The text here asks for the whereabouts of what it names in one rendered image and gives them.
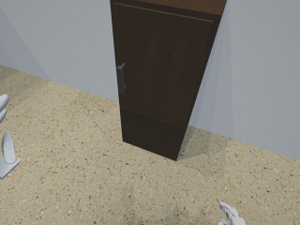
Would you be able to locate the cupboard door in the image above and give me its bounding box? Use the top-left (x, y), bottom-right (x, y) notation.
top-left (112, 3), bottom-right (213, 127)

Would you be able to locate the left robot hand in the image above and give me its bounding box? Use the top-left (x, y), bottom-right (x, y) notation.
top-left (0, 94), bottom-right (21, 181)

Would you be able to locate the right robot hand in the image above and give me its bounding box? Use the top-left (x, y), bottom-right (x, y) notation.
top-left (218, 202), bottom-right (247, 225)

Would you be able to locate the handle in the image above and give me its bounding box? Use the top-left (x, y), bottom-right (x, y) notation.
top-left (116, 63), bottom-right (127, 95)

